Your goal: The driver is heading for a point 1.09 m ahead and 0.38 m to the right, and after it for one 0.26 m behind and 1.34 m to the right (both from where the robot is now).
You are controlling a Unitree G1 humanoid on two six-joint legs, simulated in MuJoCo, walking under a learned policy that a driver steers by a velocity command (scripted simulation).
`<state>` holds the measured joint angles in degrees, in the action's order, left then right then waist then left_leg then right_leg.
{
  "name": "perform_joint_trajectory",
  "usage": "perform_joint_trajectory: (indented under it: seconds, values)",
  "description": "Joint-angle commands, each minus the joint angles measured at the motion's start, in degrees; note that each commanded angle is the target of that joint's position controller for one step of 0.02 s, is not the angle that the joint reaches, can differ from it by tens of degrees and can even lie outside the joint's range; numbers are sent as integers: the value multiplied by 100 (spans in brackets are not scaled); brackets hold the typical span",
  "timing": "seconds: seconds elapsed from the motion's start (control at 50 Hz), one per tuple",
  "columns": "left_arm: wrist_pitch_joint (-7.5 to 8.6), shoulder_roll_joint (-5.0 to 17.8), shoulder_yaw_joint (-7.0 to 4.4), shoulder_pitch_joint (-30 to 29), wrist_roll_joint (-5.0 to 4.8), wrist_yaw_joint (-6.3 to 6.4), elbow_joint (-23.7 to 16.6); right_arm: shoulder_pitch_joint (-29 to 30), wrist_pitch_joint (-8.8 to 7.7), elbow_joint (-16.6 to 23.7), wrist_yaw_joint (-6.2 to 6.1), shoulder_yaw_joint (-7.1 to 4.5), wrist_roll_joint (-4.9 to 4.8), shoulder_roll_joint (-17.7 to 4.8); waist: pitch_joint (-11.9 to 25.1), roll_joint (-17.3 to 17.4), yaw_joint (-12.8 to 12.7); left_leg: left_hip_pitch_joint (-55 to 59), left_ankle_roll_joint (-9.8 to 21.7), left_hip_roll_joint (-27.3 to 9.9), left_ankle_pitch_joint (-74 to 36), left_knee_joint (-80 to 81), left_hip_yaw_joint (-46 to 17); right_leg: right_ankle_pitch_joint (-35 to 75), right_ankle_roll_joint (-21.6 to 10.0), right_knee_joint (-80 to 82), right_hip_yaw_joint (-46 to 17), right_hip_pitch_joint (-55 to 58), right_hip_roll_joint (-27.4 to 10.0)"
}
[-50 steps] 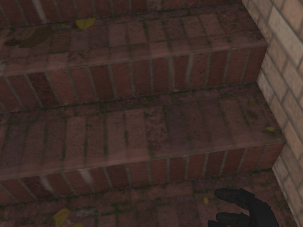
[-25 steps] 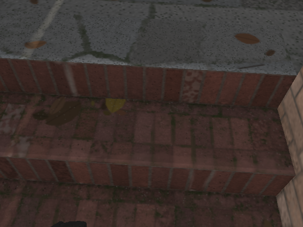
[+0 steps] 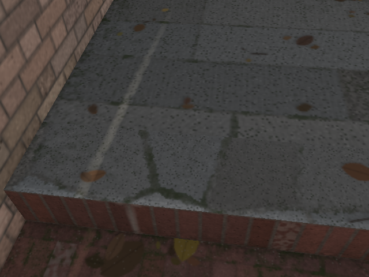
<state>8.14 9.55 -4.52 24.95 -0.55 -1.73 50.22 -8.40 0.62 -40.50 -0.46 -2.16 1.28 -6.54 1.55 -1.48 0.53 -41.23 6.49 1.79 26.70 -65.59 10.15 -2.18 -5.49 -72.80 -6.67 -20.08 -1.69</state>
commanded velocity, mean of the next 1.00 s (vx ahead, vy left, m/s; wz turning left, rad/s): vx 0.50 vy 0.00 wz -0.11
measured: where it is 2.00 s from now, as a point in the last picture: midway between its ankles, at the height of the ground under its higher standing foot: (242, 78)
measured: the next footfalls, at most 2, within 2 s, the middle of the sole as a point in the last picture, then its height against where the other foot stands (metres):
right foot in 0.42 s outside the picture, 0.17 m higher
left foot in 0.90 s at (167, 158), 0.17 m higher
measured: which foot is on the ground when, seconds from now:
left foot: down 0.00-0.44, up 0.46-0.88, down 0.90-1.00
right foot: up 0.00-0.40, down 0.42-0.90, up 0.92-1.00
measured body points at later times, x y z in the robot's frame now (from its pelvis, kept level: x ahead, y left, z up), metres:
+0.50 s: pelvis +0.27 -0.03 +0.17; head +0.29 -0.01 +0.62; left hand +0.45 +0.16 +0.06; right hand +0.28 -0.27 +0.04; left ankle +0.13 +0.09 -0.43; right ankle +0.34 -0.09 -0.47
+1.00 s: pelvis +0.57 +0.01 +0.34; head +0.59 -0.02 +0.79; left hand +0.62 +0.25 +0.21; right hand +0.74 -0.23 +0.24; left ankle +0.67 +0.08 -0.30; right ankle +0.40 -0.09 -0.25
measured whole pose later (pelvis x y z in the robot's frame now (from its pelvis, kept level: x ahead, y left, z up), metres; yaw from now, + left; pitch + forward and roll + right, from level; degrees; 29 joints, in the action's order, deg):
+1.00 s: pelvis +0.57 +0.01 +0.34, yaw -10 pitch +3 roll +3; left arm 6.5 10.3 -5.1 24.3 1.5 -2.0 48.8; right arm -4.7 -1.9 -37.0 0.1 -1.0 0.7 -7.9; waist 0.5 -0.5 -1.0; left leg -43.9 5.0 -2.0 27.1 -68.2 10.6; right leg -5.2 -6.0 -81.2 -6.4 -24.7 1.8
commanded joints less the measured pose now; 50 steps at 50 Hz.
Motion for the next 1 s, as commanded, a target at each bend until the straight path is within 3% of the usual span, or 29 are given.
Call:
perform_joint_trajectory:
  seconds: [0.02,0.04,0.06,0.12,0.2,0.26,0.28,0.32,0.34,0.38,0.42,0.44,0.46,0.48,0.5,0.52,0.56,0.62,0.7,0.76,0.8,0.84,0.88,0.9,0.92,0.94,0.96,0.98,1.0]
  values:
    - [158,-380,98,-994,242,51,-1482,-668,-333,-656,10,-225,-23,-373,-165,-48,-51,1762,725,-1634,1701,4529,-4435,-105,-269,-4565,-313,-3321,400]
    - [63,-590,221,-872,176,137,-1441,-799,-446,-1019,18,-96,48,88,-426,-165,-273,1570,608,-1407,678,4246,-3547,-185,-333,-4822,-389,-3605,414]
    - [-40,-795,380,-841,185,158,-1484,-1054,-505,-1290,29,-70,154,132,-493,-85,-346,1711,426,-1299,-445,4248,-2841,-358,-395,-4970,-438,-3826,367]
    - [-313,-706,461,-1123,78,151,-1612,-1334,-717,-1542,70,-43,89,-149,-729,55,-361,1925,251,-1219,-1321,4588,-1867,-1037,-316,-4829,-394,-4687,498]
    - [-546,-725,619,-2552,130,427,-2200,-1835,-985,-1790,195,-57,40,-772,-862,330,-191,2365,320,-1358,-946,5427,-1630,-1745,-240,-5761,285,-6112,505]
    - [-542,-595,732,-3462,85,358,-2660,-2078,-873,-1919,46,27,-35,-655,-746,507,-53,2425,164,-1055,-1031,5904,-1254,-1727,-168,-3840,1007,-5780,68]
    - [-605,-492,758,-3469,69,273,-2735,-2253,-835,-1876,-86,-30,-164,-865,-413,665,45,2669,435,-1206,-1902,6668,-1271,-1799,-156,-2932,1531,-5053,-190]
    - [-670,-795,837,-3405,106,168,-2570,-2273,-762,-1724,-247,-51,-131,-901,156,645,77,3365,678,-1205,-4156,6675,-795,-2133,-355,-2115,1750,-3860,-242]
    - [-623,-768,848,-3100,44,138,-2390,-2028,-771,-1542,-268,-48,-218,-958,375,363,-160,3162,538,-1022,-7027,6131,-300,-2196,-454,-980,1998,-2529,21]
    - [-696,-447,680,-1729,-19,209,-1864,-1918,-846,-1288,-286,-166,-182,-1511,1515,1053,-675,3976,636,-1490,-11410,4479,-577,-2430,-469,-228,1946,-1170,534]
    - [-638,256,406,-661,197,218,-1567,-1515,-968,-985,-16,-277,-223,-1736,2237,1204,-1059,4032,358,-1403,-10289,2233,-699,-2491,-544,1823,1146,310,601]
    - [-617,893,154,9,297,283,-1255,-1467,-983,-545,164,-248,-211,-1295,2366,-191,-1049,1789,-104,-548,-6771,-152,-789,-3332,-1194,3302,-2016,1582,-957]
    - [-814,1181,-39,-189,239,386,-1219,-959,-907,-329,290,-394,28,-1247,2458,-987,-1113,477,-335,585,-1932,-3139,-1413,-4357,-1650,5566,-4945,1546,-1527]
    - [-771,915,-32,-991,214,411,-1244,-682,-870,175,281,-302,231,-607,1709,-331,-642,-723,-267,375,-1944,-5074,-2294,-5206,-1398,5468,-4774,1004,-1600]
    - [-641,656,29,-1146,227,391,-979,-318,-845,526,244,-147,313,-305,732,164,-357,-1437,-146,272,-2166,-5631,-2034,-5072,-1089,5277,-3943,248,-1478]
    - [-523,375,96,-1063,282,353,-578,-350,-775,611,165,-28,237,-34,-44,494,-47,-1940,-16,222,-2297,-5767,-1998,-4230,-820,5128,-2867,-278,-1365]
    - [-381,-367,290,-869,317,275,-28,-803,-508,564,56,140,35,304,-607,379,425,-2258,26,302,-1956,-5959,-2137,-2951,-515,5041,-1440,-882,-930]
    - [-164,-241,295,-678,109,165,232,-820,-290,604,-39,233,-32,334,-945,211,549,-2906,-93,77,-1921,-5324,-1960,-1964,-360,5205,-450,-914,-713]
    - [53,543,129,-116,156,148,355,805,-192,1287,-114,316,62,409,-783,-224,116,-4302,-4,-313,-942,-6755,-845,-2012,-750,5947,-755,70,-846]
    - [-21,442,134,583,98,265,582,2064,-255,1980,-69,498,3,416,-909,20,-258,-3964,47,-739,-654,-4417,-573,-1855,-558,6622,-536,257,-584]
    - [-124,448,69,1000,-46,459,631,2258,-143,2117,96,518,46,350,-268,-206,-574,-2081,124,-836,-867,-2539,-238,183,-854,7606,-284,686,-716]
    - [-157,720,56,513,18,490,256,1402,-191,1703,184,466,-81,443,472,-294,-35,153,287,-335,-282,-931,221,4217,-867,6923,315,839,-712]
    - [-175,1402,-138,401,138,362,11,76,-171,1253,123,189,-214,-163,1632,-840,563,1338,245,284,582,-281,75,7816,-667,4892,240,2081,-995]
    - [-74,1549,-213,-134,66,211,-160,-781,-201,1119,80,28,-125,-664,2072,-961,1115,2261,379,89,274,539,-643,7433,-436,3511,347,1974,-935]
    - [29,1128,-165,-67,-149,3,-380,-1447,-306,789,-3,-176,120,-1174,2645,231,1166,3775,729,-1088,1894,1439,-2877,5813,-198,1531,407,116,-313]
    - [101,644,-150,-327,26,-233,-686,-1532,-193,685,-14,-360,87,-1606,2664,1593,1154,3912,1201,-1869,3400,3957,-5826,-168,-73,-770,224,-1224,884]
    - [107,368,-196,-232,227,-188,-866,-569,-202,743,31,-349,-35,-1382,2234,1334,572,3439,1103,-2239,3640,4807,-6756,-576,-22,-2987,-582,-2105,650]
    - [74,253,-136,-551,314,-113,-1175,-58,-342,497,9,-271,-141,-1039,1231,696,217,2646,1097,-2266,3227,4629,-5975,-198,-35,-3668,-164,-2607,376]
    - [-28,40,-35,-826,367,0,-1317,-154,-461,94,24,-210,-77,-737,415,169,98,2083,893,-2239,2470,4295,-4942,-208,-161,-3813,21,-3028,178]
